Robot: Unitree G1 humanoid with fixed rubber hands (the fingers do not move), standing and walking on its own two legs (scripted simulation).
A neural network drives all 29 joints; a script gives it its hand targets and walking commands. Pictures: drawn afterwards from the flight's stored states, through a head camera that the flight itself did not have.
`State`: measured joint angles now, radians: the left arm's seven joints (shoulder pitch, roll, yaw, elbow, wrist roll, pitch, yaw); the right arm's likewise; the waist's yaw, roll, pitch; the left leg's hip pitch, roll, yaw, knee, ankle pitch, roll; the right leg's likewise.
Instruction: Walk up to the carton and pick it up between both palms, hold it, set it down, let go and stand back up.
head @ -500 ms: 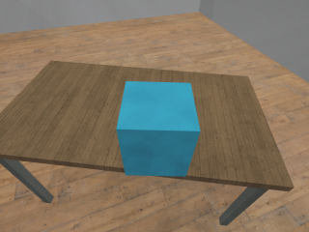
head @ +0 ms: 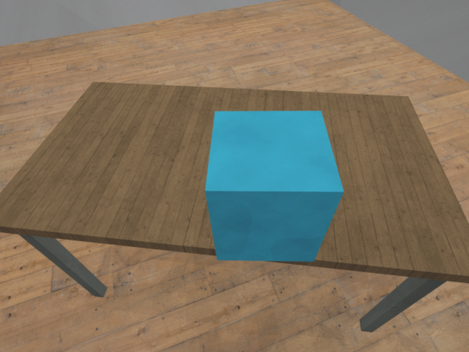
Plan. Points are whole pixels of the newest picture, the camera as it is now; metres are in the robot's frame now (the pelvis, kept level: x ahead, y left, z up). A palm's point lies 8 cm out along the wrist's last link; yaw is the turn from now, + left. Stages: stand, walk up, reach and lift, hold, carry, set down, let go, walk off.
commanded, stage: walk up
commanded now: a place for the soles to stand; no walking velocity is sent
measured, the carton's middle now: (266, 189) +0.44 -0.05 +0.00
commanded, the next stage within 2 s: none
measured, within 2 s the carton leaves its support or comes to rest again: neither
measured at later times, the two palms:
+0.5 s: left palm (52, 351) +0.17 +0.36 -0.14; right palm out of the picture +0.11 -0.24 -0.10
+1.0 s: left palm (81, 334) +0.21 +0.34 -0.18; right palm out of the picture +0.12 -0.24 -0.10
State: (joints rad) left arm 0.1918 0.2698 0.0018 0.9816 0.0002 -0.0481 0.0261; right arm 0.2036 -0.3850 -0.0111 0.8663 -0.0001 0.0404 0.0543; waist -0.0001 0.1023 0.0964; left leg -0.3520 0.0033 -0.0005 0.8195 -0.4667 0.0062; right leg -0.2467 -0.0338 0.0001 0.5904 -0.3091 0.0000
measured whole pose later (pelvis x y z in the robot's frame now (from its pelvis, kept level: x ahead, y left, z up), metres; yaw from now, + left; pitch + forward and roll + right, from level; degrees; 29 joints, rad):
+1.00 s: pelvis +0.09 +0.08 -0.03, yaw -6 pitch -3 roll +2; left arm 0.18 0.36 0.01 0.82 0.00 0.08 0.02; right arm 0.22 -0.33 -0.02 0.87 0.00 -0.05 -0.09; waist 0.00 -0.18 0.20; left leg -0.30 -0.02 0.00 0.86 -0.51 0.00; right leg -0.50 0.03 0.07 1.24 -0.51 -0.02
